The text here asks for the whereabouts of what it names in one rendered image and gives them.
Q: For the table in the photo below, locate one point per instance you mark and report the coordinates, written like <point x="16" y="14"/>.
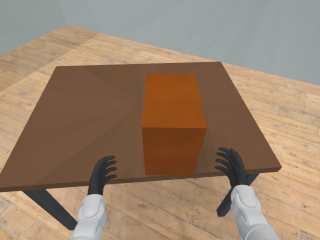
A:
<point x="87" y="112"/>

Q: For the carton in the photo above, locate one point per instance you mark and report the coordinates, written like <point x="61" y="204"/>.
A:
<point x="173" y="124"/>

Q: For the robot right hand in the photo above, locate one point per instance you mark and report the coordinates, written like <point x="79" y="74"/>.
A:
<point x="236" y="170"/>

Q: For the left robot forearm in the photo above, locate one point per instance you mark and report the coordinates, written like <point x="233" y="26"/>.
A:
<point x="91" y="218"/>

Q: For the robot left hand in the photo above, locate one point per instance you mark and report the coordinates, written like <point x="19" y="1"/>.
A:
<point x="98" y="179"/>

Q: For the right robot forearm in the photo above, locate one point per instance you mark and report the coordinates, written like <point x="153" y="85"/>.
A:
<point x="246" y="208"/>

